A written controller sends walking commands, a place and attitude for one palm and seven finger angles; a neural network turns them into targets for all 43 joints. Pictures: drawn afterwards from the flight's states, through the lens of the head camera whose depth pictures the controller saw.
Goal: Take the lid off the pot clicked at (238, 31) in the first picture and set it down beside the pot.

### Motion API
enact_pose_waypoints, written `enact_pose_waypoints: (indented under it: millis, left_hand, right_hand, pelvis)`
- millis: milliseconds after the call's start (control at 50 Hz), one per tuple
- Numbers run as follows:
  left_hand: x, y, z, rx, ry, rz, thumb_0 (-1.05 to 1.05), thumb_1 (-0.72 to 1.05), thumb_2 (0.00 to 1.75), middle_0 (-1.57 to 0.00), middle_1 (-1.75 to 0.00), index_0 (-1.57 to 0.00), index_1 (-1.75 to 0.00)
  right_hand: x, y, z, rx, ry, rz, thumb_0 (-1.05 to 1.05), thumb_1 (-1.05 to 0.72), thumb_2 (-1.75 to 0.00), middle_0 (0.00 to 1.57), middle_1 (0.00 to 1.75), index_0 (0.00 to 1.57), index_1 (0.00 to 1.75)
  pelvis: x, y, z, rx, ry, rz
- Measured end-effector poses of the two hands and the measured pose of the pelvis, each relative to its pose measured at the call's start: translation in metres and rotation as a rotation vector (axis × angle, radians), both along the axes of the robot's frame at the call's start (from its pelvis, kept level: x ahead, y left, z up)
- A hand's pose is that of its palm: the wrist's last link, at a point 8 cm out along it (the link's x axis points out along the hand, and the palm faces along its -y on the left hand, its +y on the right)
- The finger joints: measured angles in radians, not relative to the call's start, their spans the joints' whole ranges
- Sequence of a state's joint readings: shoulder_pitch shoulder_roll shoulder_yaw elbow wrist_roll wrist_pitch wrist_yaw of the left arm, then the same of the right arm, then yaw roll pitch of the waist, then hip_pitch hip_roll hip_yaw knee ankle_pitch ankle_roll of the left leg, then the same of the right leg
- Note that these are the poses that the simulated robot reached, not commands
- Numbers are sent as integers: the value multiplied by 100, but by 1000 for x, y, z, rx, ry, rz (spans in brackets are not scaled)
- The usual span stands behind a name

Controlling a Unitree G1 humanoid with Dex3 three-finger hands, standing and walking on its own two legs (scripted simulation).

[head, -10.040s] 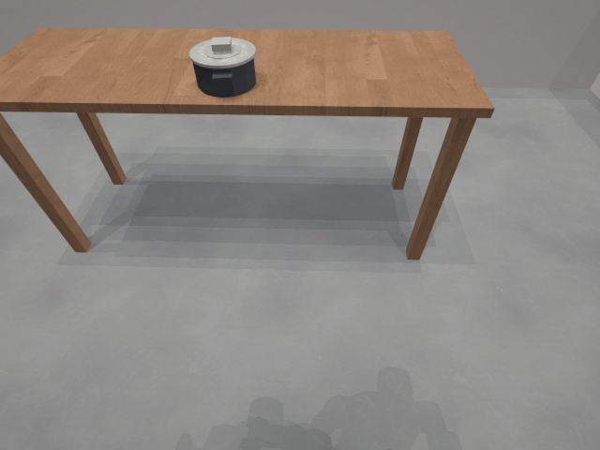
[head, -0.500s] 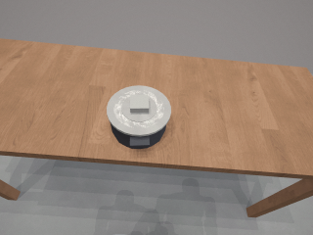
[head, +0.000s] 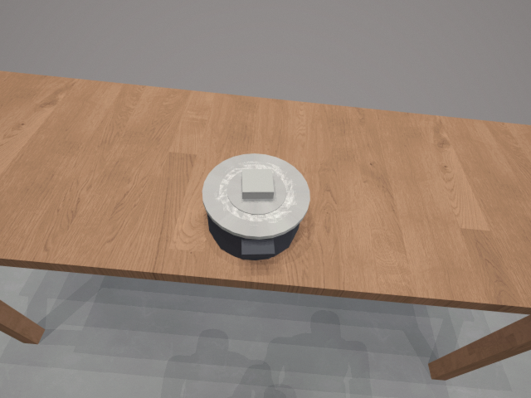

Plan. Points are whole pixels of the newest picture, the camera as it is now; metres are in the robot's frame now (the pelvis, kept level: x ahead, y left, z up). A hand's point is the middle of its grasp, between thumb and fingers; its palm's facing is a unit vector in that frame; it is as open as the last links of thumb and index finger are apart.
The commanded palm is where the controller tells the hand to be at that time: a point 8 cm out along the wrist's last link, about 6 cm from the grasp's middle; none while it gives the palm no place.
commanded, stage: look again from close up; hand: left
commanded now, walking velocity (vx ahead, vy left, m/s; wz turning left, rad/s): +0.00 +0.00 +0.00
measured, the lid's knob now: (257, 183) +0.43 +0.05 +0.07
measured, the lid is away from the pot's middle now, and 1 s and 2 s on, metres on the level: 0.00 0.00 0.00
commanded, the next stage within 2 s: lift the closed hand beside the body in 0.82 s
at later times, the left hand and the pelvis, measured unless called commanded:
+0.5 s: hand out of the picture +0.01 +0.19 -0.17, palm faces +0.04 -0.96 -0.28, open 7.4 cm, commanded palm none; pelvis -0.02 -0.01 -0.01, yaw +1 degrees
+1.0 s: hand out of the picture +0.04 +0.17 -0.15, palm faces +0.10 -0.97 -0.23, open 7.3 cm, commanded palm +0.07 +0.22 -0.06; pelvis -0.02 -0.02 -0.01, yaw +0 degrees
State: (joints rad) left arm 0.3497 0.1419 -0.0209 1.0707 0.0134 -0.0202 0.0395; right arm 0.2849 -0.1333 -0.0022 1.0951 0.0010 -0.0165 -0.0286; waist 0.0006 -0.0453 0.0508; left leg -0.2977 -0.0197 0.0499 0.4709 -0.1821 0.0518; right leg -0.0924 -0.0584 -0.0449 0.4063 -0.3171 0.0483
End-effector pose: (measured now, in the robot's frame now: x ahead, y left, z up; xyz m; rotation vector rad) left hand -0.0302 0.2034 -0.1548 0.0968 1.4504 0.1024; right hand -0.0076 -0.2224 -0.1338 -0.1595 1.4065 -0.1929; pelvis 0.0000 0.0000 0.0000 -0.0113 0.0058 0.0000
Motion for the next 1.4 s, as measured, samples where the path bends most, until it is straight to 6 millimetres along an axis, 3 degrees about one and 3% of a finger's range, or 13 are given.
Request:
enact_pose_waypoints:
  millis: [120,320,480,760,940,980,1060,1120,1180,1260,1320,1400]
  left_hand:
    - [-6,4,0,4,8,-7,0,91,90,-20,-30,-20,-29]
    - [16,32,16,134,-107,4,0,90,90,-20,-30,-20,-29]
    - [28,34,21,163,-161,0,0,90,90,-20,-30,-19,-29]
    - [20,10,8,92,-113,-2,0,90,90,-20,-30,-20,-29]
    - [10,6,6,84,-75,0,0,90,90,-20,-30,-20,-29]
    - [34,8,20,98,-225,28,1,90,90,-21,-31,-20,-30]
    - [113,14,85,195,-673,37,2,90,90,-26,-37,-26,-36]
    - [142,15,109,220,-800,21,1,90,90,-33,-45,-33,-44]
    - [139,11,113,191,-809,-10,0,91,90,-43,-56,-43,-55]
    - [114,12,125,188,-825,-10,1,90,90,-58,-73,-58,-72]
    - [99,20,133,234,-837,25,1,90,90,-71,-86,-71,-85]
    - [90,28,135,276,-819,50,1,90,90,-88,-105,-88,-104]
  right_hand:
    - [3,0,0,1,-30,6,2,-93,-90,20,30,20,30]
    - [39,-12,-15,31,-149,47,1,-93,-90,20,30,20,30]
    - [56,-16,-16,53,-202,76,1,-91,-90,20,30,20,30]
    - [35,-24,-13,30,-130,52,1,-91,-90,20,30,20,30]
    - [25,-26,-12,21,-93,39,1,-91,-90,20,30,20,30]
    - [32,-26,-5,10,-176,55,1,-91,-90,20,30,20,30]
    - [70,-27,14,-21,-416,90,1,-91,-90,20,30,20,30]
    - [108,-28,30,-8,-575,66,1,-91,-90,20,30,20,30]
    - [144,-28,55,3,-726,48,2,-91,-90,20,30,20,30]
    - [182,-28,90,-19,-878,128,1,-90,-90,20,30,20,30]
    - [183,-32,92,-48,-861,182,1,-90,-90,20,30,22,32]
    - [175,-36,79,-59,-784,222,1,-90,-90,20,30,22,32]
  pelvis:
    - [-4,1,-2,7,0,7]
    - [-17,-2,-6,-8,-29,20]
    - [-22,-9,-7,-2,-33,20]
    - [-18,-15,-7,1,-24,9]
    - [-16,-16,-6,-6,-20,5]
    - [-16,-16,-6,-4,-29,3]
    - [-15,-16,-4,8,-47,13]
    - [-15,-16,-3,11,-43,4]
    - [-17,-20,-3,12,-42,-13]
    - [-20,-26,-2,8,-48,-9]
    - [-22,-30,-2,1,-49,7]
    - [-26,-33,-3,-5,-50,20]
